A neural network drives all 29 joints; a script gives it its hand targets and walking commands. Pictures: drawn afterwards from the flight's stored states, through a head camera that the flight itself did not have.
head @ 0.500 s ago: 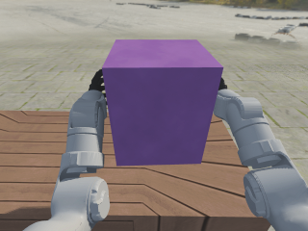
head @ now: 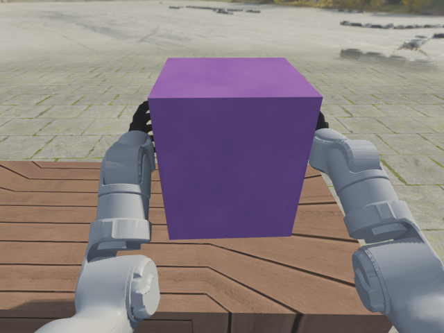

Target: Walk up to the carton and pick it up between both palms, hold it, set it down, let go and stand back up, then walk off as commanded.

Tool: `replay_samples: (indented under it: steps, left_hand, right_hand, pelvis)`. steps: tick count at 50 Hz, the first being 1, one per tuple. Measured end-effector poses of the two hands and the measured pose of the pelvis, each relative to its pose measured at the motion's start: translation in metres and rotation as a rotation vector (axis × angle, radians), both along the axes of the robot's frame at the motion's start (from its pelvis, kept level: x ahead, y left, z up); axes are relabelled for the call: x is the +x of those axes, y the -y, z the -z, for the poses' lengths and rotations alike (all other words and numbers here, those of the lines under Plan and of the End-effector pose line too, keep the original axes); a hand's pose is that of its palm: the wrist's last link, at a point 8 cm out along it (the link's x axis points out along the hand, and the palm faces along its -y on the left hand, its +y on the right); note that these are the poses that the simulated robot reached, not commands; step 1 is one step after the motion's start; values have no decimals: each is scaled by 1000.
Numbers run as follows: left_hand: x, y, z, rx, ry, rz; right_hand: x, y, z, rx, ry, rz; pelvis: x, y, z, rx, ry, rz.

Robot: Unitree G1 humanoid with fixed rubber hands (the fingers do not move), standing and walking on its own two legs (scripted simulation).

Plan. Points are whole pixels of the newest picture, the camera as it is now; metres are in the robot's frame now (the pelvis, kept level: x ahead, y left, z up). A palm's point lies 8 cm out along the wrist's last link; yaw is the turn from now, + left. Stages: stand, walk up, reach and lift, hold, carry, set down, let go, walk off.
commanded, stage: hold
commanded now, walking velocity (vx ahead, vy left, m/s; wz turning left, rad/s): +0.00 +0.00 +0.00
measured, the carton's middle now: (228, 145) +0.37 +0.00 +0.26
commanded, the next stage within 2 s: none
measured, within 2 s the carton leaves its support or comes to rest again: neither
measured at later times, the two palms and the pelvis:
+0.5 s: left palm (140, 140) +0.37 +0.15 +0.27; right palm (316, 143) +0.36 -0.15 +0.27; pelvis +0.00 +0.00 +0.00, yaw +0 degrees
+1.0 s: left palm (139, 143) +0.36 +0.15 +0.27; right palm (315, 145) +0.36 -0.15 +0.26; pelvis +0.00 +0.00 +0.00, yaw +0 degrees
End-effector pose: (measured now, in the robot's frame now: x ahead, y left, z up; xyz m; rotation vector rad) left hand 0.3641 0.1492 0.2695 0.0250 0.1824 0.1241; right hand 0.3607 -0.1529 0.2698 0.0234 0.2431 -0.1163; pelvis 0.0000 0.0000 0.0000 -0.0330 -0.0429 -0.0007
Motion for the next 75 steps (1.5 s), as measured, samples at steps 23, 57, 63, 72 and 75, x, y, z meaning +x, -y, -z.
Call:
replay_samples:
  steps: [23,57,63,72,75]
  left_hand:
    - [1,0,-2,-4,7,8]
    - [-5,-4,0,6,2,-7]
    - [-3,-3,-2,7,-3,1]
    - [1,1,-2,8,-9,8]
    - [2,2,-2,6,-4,9]
  right_hand:
    - [-2,0,3,16,3,10]
    - [-3,-5,6,21,-3,-3]
    - [-3,-3,4,16,-7,3]
    - [-2,1,1,12,-12,10]
    - [-1,2,0,0,-7,9]
  pelvis:
    - [-1,1,0,0,3,-3]
    - [-2,-1,1,0,12,-6]
    - [-4,0,0,1,3,-9]
    - [-4,0,0,1,-4,2]
    - [-4,0,0,0,-9,3]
